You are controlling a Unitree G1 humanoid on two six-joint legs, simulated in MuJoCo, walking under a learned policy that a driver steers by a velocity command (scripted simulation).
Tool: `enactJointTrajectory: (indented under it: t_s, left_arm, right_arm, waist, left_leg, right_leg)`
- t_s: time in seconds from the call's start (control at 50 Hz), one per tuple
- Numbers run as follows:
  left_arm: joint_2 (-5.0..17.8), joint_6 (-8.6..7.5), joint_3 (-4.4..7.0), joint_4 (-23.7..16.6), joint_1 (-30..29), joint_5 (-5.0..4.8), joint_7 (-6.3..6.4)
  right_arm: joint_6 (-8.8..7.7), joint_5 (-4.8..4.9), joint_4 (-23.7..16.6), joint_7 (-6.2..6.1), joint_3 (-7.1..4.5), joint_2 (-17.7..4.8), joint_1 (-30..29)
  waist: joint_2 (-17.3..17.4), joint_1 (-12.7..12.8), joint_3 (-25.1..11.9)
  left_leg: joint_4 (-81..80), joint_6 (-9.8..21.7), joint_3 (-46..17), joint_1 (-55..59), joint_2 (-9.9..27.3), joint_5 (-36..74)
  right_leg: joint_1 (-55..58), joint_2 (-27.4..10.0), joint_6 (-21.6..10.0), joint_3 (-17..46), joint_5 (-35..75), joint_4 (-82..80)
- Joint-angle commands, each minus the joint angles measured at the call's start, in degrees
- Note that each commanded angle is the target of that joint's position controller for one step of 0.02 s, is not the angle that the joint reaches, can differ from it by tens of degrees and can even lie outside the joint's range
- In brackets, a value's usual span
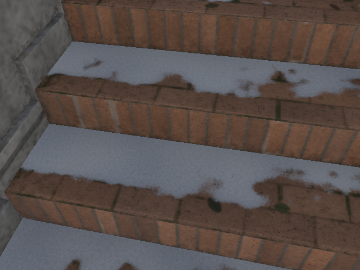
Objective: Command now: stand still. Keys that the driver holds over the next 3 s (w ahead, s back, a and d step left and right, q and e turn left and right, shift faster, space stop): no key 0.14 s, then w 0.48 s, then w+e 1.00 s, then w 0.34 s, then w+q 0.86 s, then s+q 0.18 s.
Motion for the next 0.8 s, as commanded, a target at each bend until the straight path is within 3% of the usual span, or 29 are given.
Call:
enactJointTrajectory:
  t_s: [0.02, 0.14, 0.18, 0.24, 0.28, 0.3, 0.34, 0.36, 0.4, 0.44, 0.46, 0.48, 0.5, 0.54, 0.58, 0.6, 0.62, 0.64, 0.66, 0.68, 0.7, 0.72, 0.74, 0.76, 0.78, 0.8]
  left_arm:
    - [3.7, -0.21, 0.57, -0.3, 6.2, -0.01, 0.11]
    - [3.6, -0.32, 0.62, 0.3, 6.8, -0.15, 0.12]
    - [4.1, -0.17, 0.78, 0.3, 6.2, -0.12, 0.1]
    - [8.8, 0.78, 3.06, 0.3, 7.2, -0.11, -0.13]
    - [9.3, 0.98, 4.03, 0.5, 8.5, 0.28, -0.64]
    - [9.5, 0.82, 4.46, 0.9, 9.2, 0.25, -0.83]
    - [10.5, 0.08, 5.22, 1.6, 8.8, 0.66, -1.22]
    - [10.5, -0.41, 5.35, 1.3, 7.8, 0.81, -1.45]
    - [10.8, -1.56, 5.57, 1.8, 7.1, 0.99, -1.59]
    - [12.5, -2.27, 6.06, 1.9, 6.4, 1.25, -1.46]
    - [12.4, -2.56, 5.95, 1.9, 6.5, 1.75, -1.51]
    - [12.2, -2.95, 5.78, 1.9, 6.7, 1.76, -1.68]
    - [13.0, -3.28, 5.82, 1.9, 6.0, 2.16, -1.8]
    - [14.1, -3.8, 5.98, 1.4, 3.7, 2.26, -1.69]
    - [14.6, -4.69, 6.29, 1.1, 2.9, 2.49, -1.46]
    - [14.7, -5.12, 6.12, -0.9, -4.3, 2.47, -1.54]
    - [15.9, -4.66, 6.26, -4.5, -15.6, 3.26, -2.2]
    - [16.5, -4.42, 6.84, -5.3, -15.1, 1.59, -2.69]
    - [14.2, -5.07, 6.63, -4.7, -16.3, 0.24, -3.64]
    - [5.1, -5.86, 4.42, -5.5, -14.6, -0.12, -3.23]
    - [0.8, -6.48, 4.1, -5.9, -4.9, -0.72, -3.0]
    - [3.9, -5.15, 4.84, -5.9, -2.2, -2.26, -2.54]
    - [5.0, -3.29, 4.92, -9.9, -9.0, -0.9, -2.5]
    - [3.1, -2.38, 4.0, -15.3, -20.8, 0.28, -1.81]
    - [1.2, -2.11, 3.09, -20.6, -29.0, 0.9, -0.86]
    - [0.3, -2.01, 2.22, -24.1, -33.3, 1.37, -0.77]
  right_arm:
    - [-0.17, 0.0, -0.2, -0.1, -0.45, -3.4, 6.1]
    - [0.0, -0.1, -0.4, -0.16, -0.32, -3.2, 6.0]
    - [0.3, -0.11, -0.6, 0.0, -0.19, -2.5, 6.1]
    - [0.4, -0.82, -2.8, 0.44, -0.94, -4.3, 4.4]
    - [0.1, -1.85, -4.8, 1.07, -0.8, -2.9, 2.2]
    - [-0.24, -2.01, -5.6, 1.36, -0.84, -2.4, 1.7]
    - [-1.04, -2.2, -8.2, 2.11, -1.32, -2.8, -1.1]
    - [-1.5, -1.81, -9.7, 2.6, -1.86, -3.4, -3.0]
    - [-2.4, -1.53, -11.6, 3.22, -2.66, -4.5, -3.9]
    - [-3.0, -1.02, -13.2, 3.33, -3.08, -4.9, -5.2]
    - [-3.29, -0.8, -14.9, 3.29, -2.72, -3.4, -6.2]
    - [-3.44, -0.7, -16.1, 3.6, -2.81, -3.6, -8.1]
    - [-3.63, -0.44, -17.0, 3.67, -3.06, -4.5, -9.4]
    - [-3.41, -0.59, -19.4, 3.09, -2.71, -3.0, -11.9]
    - [-3.57, -0.91, -22.0, 2.46, -2.79, -4.1, -15.5]
    - [-4.11, -0.08, -22.2, 2.19, -3.2, -5.3, -11.8]
    - [-5.36, 0.46, -17.7, 2.44, -4.52, -8.3, 2.9]
    - [-6.11, -0.25, -13.1, 2.32, -6.01, -11.1, 17.7]
    - [-5.31, -1.85, -7.9, 1.04, -6.08, -9.6, 21.0]
    - [-5.08, -3.12, -7.2, 1.31, -5.55, -11.1, 17.2]
    - [-4.13, -3.49, -7.1, 1.65, -5.44, -13.9, 19.9]
    - [-3.24, -4.5, -9.2, 2.45, -5.07, -12.0, 15.7]
    - [-3.46, -4.7, -11.6, 2.81, -5.17, -12.1, 7.3]
    - [-4.5, -4.47, -9.7, 3.69, -4.56, -9.2, 2.5]
    - [-5.91, -3.65, -7.0, 4.33, -3.84, -6.7, 4.2]
    - [-6.96, -2.91, -3.7, 5.03, -3.15, -4.8, 6.4]
  waist:
    - [-1.5, -0.1, 5.8]
    - [-1.3, 0.2, 5.9]
    - [-3.4, 0.3, 5.3]
    - [-6.3, 1.3, 8.4]
    - [-7.5, 2.7, 11.8]
    - [-7.9, 3.2, 11.4]
    - [-6.6, 3.6, 11.1]
    - [-5.9, 3.3, 11.4]
    - [-4.3, 1.8, 9.2]
    - [-4.6, 1.5, 7.6]
    - [-4.3, 1.0, 7.8]
    - [-5.0, 1.4, 7.8]
    - [-5.4, 1.6, 7.6]
    - [-8.4, 1.4, 7.2]
    - [-8.3, 1.7, 6.8]
    - [-8.2, -2.5, 4.2]
    - [-0.9, -12.3, -2.7]
    - [8.7, -17.3, -11.3]
    - [8.1, -16.4, -6.8]
    - [15.2, -10.0, -0.3]
    - [17.9, -4.0, -7.4]
    - [12.0, -1.7, -13.9]
    - [12.5, -0.4, -8.3]
    - [11.7, -1.0, 0.1]
    - [9.5, -2.3, 5.6]
    - [5.7, -1.2, 8.3]
  left_leg:
    - [-3.1, 3.7, -3.7, -3.1, 5.1, 5.5]
    - [-2.9, 3.7, -3.8, -2.8, 5.1, 6.2]
    - [-1.4, 4.0, -2.4, -3.5, 3.8, 0.3]
    - [7.8, 5.0, 1.9, -10.8, -0.2, -12.6]
    - [15.8, 5.4, 3.6, -16.6, -0.3, -13.6]
    - [21.3, 5.5, 3.6, -17.9, 0.4, -13.0]
    - [31.0, 5.4, 3.0, -23.8, 1.9, -14.6]
    - [33.8, 5.1, 2.3, -26.4, 2.6, -14.2]
    - [35.8, 5.4, 1.5, -28.0, 3.2, -13.3]
    - [39.0, 5.9, 1.0, -31.6, 3.6, -13.5]
    - [39.8, 6.0, 0.5, -34.3, 4.2, -13.5]
    - [39.7, 5.8, 0.3, -36.3, 4.8, -14.1]
    - [39.4, 5.6, 0.3, -37.4, 5.1, -14.9]
    - [44.0, 6.4, -0.9, -42.0, 6.8, -19.2]
    - [47.3, 6.0, -2.5, -47.0, 7.7, -24.2]
    - [41.0, 6.3, -2.4, -37.2, 7.2, -22.2]
    - [23.6, 6.4, -2.7, -16.9, 3.8, -11.5]
    - [0.1, 4.4, 3.6, 5.2, 0.8, 16.5]
    - [-11.6, 3.7, 4.5, 16.5, 2.7, 27.9]
    - [-0.8, 3.3, -5.4, 23.2, 10.5, 56.3]
    - [6.6, 1.8, -11.4, 26.3, 19.5, 95.8]
    - [2.5, 8.0, -16.9, 24.8, 22.8, 77.8]
    - [-4.0, 12.8, -19.4, 18.5, 23.4, 40.2]
    - [-6.3, 12.0, -16.9, 16.1, 21.4, 25.9]
    - [-6.0, 9.4, -10.3, 13.2, 19.4, 31.6]
    - [-8.9, 6.7, -3.8, 7.9, 16.5, 27.4]
  right_leg:
    - [-2.2, -9.5, 0.7, 8.5, 8.5, -5.4]
    - [-2.2, -9.7, 1.2, 8.5, 9.9, -5.4]
    - [-2.4, -8.8, 0.6, 9.1, -1.1, -7.2]
    - [-4.8, -11.6, -4.7, 15.6, -25.7, -11.1]
    - [-6.3, -16.8, -8.5, 23.0, -33.5, -14.5]
    - [-6.8, -19.1, -10.4, 26.1, -34.8, -16.1]
    - [-5.1, -21.6, -13.7, 28.6, -32.0, -17.7]
    - [-4.3, -21.8, -14.0, 27.7, -27.9, -17.3]
    - [-0.6, -20.8, -13.3, 24.7, -21.4, -16.4]
    - [3.5, -20.6, -13.1, 22.6, -16.5, -15.9]
    - [5.6, -21.4, -13.1, 21.9, -12.7, -15.6]
    - [7.1, -21.3, -12.9, 20.2, -10.1, -15.6]
    - [7.8, -21.2, -12.7, 19.0, -7.5, -15.7]
    - [9.7, -23.3, -13.4, 18.0, 3.7, -15.1]
    - [11.8, -23.4, -11.3, 14.6, 12.9, -12.6]
    - [5.5, -20.4, -9.2, 9.8, 27.1, -8.0]
    - [1.2, -12.2, -5.7, 1.0, 49.4, 8.8]
    - [0.0, -7.8, -3.0, 0.2, 52.2, 27.0]
    - [-12.8, -4.6, -2.4, 3.0, 26.4, 42.7]
    - [-37.8, 1.9, -1.9, 7.8, -6.4, 65.6]
    - [-41.6, 3.9, -2.4, 15.8, -5.0, 78.7]
    - [-42.4, 3.4, -0.6, 13.0, -4.2, 90.8]
    - [-50.6, 1.7, 0.5, 6.0, -7.7, 99.8]
    - [-65.0, 0.5, -1.0, 5.0, -12.6, 111.2]
    - [-71.8, 0.5, -3.4, 7.2, -16.0, 114.3]
    - [-71.6, 0.0, -5.4, 6.4, -17.9, 108.6]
